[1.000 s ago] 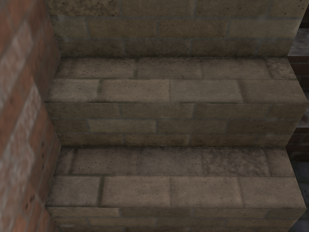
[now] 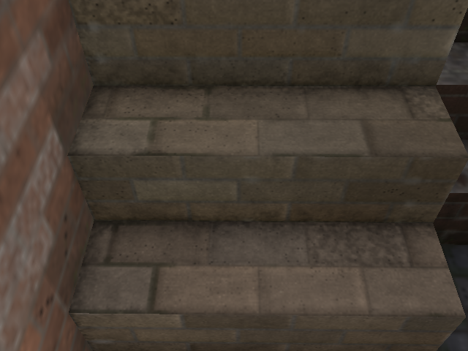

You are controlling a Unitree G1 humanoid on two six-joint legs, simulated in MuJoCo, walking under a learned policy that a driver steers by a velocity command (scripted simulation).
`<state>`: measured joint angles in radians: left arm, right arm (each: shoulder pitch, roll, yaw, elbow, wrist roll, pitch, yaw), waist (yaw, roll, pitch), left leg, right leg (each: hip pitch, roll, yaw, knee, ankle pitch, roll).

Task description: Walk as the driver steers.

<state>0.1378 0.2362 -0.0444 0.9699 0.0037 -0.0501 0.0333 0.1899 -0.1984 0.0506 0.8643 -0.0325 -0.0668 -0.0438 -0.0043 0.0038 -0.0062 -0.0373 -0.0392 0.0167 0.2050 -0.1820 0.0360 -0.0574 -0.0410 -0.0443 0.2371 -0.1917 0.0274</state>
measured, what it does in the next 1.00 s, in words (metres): stands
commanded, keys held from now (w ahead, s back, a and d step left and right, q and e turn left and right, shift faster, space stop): w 1.00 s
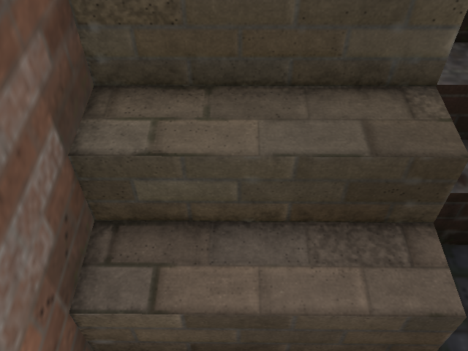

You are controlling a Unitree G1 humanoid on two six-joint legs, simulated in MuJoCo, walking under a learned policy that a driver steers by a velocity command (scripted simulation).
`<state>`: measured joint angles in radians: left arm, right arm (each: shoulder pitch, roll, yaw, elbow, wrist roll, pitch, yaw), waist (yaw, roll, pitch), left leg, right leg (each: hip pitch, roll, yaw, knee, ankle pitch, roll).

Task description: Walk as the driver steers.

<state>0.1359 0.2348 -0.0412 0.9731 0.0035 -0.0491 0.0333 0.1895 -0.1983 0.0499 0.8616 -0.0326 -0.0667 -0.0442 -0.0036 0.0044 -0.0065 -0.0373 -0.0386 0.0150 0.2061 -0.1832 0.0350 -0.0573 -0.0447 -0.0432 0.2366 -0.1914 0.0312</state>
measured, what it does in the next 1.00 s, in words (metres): stands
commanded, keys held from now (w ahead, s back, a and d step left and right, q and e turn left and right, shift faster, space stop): w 0.62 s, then no key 0.38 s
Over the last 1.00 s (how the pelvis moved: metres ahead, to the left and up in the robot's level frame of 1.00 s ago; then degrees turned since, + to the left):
0.00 0.00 0.00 0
